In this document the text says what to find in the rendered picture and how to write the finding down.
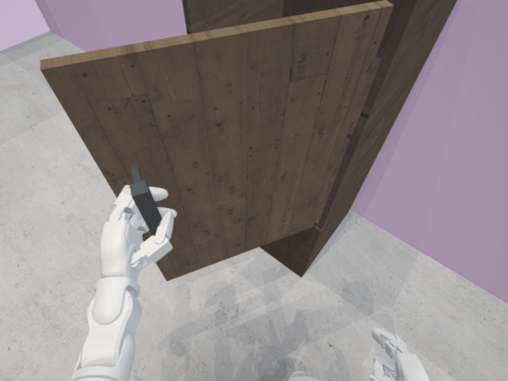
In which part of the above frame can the right robot hand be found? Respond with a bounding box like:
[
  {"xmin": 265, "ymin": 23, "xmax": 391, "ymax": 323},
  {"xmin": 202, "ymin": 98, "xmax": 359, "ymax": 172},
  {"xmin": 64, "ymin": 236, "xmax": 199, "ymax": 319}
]
[{"xmin": 369, "ymin": 328, "xmax": 430, "ymax": 381}]

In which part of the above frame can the robot right shin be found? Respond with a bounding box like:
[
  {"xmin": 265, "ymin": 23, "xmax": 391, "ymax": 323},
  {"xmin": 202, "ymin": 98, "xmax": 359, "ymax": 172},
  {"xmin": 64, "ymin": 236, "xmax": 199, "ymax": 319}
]
[{"xmin": 289, "ymin": 371, "xmax": 306, "ymax": 379}]

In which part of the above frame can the left robot hand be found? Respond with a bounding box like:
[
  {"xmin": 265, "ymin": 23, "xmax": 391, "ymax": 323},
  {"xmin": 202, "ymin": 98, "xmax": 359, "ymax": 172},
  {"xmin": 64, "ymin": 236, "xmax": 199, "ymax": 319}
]
[{"xmin": 99, "ymin": 185, "xmax": 177, "ymax": 281}]

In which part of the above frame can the cupboard door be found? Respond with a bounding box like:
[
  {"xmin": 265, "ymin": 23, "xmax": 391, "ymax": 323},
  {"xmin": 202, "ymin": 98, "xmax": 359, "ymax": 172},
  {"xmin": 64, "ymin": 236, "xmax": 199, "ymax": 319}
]
[{"xmin": 40, "ymin": 0, "xmax": 394, "ymax": 281}]

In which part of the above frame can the handle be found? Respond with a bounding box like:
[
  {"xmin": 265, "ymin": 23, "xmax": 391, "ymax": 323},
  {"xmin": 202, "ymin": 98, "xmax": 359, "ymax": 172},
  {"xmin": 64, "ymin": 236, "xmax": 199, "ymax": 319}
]
[{"xmin": 129, "ymin": 164, "xmax": 171, "ymax": 243}]

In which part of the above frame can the robot left forearm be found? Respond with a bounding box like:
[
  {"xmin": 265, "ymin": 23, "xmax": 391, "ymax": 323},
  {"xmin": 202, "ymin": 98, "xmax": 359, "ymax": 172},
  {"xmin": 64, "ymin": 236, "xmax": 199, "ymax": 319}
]
[{"xmin": 70, "ymin": 275, "xmax": 142, "ymax": 381}]

